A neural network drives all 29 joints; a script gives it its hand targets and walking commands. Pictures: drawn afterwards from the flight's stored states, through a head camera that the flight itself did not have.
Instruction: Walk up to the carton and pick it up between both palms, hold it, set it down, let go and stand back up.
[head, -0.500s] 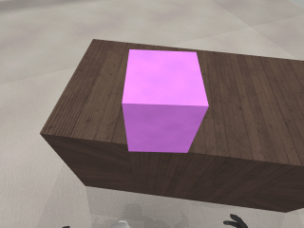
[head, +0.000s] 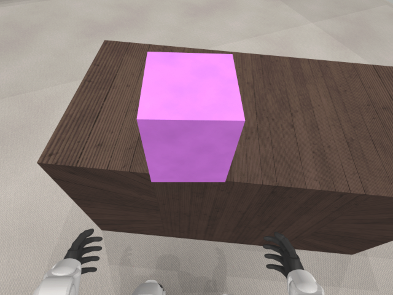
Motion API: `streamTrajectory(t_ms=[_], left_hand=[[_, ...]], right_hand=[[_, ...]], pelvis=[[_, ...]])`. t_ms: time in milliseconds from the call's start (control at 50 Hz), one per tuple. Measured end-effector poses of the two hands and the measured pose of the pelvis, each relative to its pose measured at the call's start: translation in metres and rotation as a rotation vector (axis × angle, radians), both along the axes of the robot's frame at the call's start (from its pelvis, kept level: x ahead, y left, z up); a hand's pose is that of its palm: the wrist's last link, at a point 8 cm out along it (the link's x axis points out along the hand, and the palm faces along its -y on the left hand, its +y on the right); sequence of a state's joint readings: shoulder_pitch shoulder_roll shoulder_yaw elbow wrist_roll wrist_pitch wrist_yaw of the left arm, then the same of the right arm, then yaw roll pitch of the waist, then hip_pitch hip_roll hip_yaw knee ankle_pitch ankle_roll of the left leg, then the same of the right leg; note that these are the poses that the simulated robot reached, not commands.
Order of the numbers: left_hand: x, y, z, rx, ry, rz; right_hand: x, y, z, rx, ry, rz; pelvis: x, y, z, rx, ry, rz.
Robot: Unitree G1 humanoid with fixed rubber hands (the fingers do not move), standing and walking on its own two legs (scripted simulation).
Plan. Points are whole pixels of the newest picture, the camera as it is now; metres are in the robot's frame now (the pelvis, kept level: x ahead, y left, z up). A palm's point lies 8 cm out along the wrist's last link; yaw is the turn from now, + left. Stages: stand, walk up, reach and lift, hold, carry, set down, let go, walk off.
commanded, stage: reach and lift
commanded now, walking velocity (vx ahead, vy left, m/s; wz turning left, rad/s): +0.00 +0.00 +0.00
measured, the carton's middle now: (189, 122) +0.51 +0.05 +0.01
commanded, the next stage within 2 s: none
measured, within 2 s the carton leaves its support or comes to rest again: neither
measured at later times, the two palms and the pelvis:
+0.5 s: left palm (71, 258) +0.19 +0.26 -0.06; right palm (288, 270) +0.19 -0.17 -0.05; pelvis +0.02 +0.04 +0.02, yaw -1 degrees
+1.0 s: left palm (78, 231) +0.24 +0.25 -0.03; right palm (282, 236) +0.25 -0.16 -0.03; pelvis +0.05 +0.03 +0.02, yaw -1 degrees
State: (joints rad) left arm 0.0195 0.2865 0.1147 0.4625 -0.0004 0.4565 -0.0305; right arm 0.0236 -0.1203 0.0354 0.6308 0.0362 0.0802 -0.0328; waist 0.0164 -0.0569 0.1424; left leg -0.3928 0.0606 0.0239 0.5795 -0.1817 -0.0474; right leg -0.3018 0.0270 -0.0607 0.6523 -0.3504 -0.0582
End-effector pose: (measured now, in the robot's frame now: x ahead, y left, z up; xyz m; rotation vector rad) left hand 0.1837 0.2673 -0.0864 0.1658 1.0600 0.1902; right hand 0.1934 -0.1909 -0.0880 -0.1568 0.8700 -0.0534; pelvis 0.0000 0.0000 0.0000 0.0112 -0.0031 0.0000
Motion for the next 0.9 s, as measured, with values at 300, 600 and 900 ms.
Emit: streamTrajectory(t_ms=[300, 600, 900], left_hand=[[-0.032, -0.006, 0.01, -0.049, -0.105, -0.01], [0.02, -0.01, 0.036, -0.05, -0.318, -0.064], [0.042, -0.012, 0.049, -0.053, -0.482, -0.047]], right_hand=[[-0.031, 0.002, 0.023, -0.029, -0.08, -0.028], [0.009, 0.022, 0.042, 0.033, -0.221, -0.018], [0.044, 0.027, 0.056, 0.068, -0.341, -0.011]], pelvis=[[0.013, 0.023, 0.016, -0.004, -0.052, -0.011], [0.029, 0.04, 0.02, -0.007, -0.065, -0.034], [0.046, 0.031, 0.021, -0.007, -0.042, -0.032]])
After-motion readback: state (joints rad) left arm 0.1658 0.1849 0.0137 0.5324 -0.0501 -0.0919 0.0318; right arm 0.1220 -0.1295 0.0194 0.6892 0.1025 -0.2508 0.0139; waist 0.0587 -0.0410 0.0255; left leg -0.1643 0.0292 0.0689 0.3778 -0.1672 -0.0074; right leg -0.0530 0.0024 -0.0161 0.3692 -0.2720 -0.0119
